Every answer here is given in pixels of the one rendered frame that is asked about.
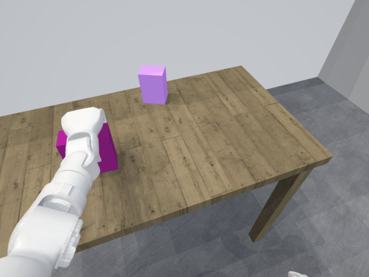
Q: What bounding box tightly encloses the sponge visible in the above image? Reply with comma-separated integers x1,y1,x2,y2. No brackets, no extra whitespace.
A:
56,123,118,173

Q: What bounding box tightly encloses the left robot upper arm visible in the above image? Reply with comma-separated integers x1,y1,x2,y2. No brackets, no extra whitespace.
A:
0,205,83,277

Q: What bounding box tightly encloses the table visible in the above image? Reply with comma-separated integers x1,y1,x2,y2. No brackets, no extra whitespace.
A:
0,65,333,258

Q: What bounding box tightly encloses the robot left hand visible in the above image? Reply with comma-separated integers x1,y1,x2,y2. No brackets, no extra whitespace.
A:
61,107,107,162

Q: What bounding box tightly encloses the robot left forearm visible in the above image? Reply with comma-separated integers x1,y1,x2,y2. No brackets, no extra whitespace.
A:
7,129,100,255

